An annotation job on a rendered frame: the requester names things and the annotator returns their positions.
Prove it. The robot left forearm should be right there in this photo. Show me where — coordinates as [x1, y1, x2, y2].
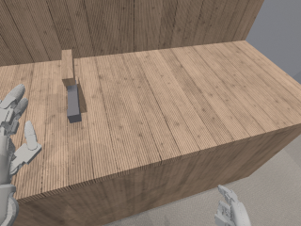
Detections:
[0, 184, 19, 226]

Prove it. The tap lever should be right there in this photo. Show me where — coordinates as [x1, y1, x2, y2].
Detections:
[67, 80, 82, 123]

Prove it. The robot right hand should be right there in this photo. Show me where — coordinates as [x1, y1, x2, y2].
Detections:
[214, 185, 252, 226]

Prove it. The counter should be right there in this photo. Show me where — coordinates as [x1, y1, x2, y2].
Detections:
[0, 0, 301, 226]

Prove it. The robot left hand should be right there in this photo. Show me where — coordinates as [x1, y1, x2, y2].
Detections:
[0, 84, 42, 185]

